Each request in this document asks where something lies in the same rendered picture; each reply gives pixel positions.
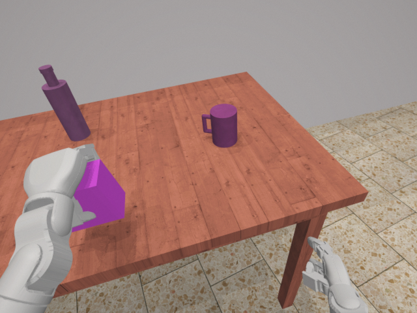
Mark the sponge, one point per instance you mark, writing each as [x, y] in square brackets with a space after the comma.
[100, 193]

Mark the left robot forearm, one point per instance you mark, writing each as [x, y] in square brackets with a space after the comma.
[42, 257]

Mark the right robot forearm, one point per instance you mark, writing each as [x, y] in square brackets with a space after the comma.
[343, 298]

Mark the table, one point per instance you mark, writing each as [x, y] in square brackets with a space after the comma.
[183, 194]

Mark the right robot hand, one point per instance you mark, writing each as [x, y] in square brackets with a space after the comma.
[320, 276]

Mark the left robot hand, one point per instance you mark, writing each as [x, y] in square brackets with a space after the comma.
[61, 172]

